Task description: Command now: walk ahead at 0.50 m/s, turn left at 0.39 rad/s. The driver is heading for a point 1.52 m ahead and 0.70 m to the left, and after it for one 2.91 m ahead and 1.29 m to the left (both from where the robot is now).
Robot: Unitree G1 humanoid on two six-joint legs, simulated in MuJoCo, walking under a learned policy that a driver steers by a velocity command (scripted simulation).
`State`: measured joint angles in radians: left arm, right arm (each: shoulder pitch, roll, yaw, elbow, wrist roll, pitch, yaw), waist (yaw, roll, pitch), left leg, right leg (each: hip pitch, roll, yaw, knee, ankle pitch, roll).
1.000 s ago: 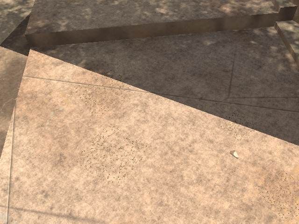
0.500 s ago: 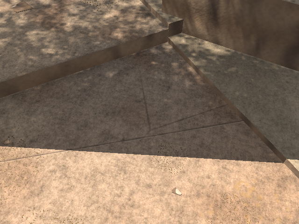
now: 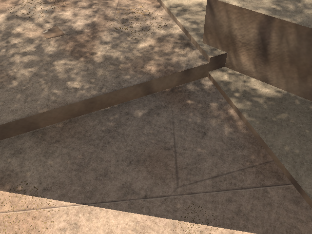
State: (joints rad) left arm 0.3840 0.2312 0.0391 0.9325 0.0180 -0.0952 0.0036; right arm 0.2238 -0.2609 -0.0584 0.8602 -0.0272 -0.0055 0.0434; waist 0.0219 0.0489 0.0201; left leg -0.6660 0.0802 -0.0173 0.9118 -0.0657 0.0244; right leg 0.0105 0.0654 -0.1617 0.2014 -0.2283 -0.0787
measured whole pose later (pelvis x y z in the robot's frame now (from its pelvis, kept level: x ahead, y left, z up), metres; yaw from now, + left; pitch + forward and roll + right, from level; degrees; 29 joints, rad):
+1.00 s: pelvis +0.53 +0.10 +0.00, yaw +35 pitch +1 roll -1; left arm 0.34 0.26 0.05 0.83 0.02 -0.09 0.00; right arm 0.19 -0.32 -0.07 0.74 -0.04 0.01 0.06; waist 0.03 0.06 0.02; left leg -0.63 0.04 -0.03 1.06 -0.20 0.03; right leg -0.11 0.00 -0.15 0.29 -0.20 -0.03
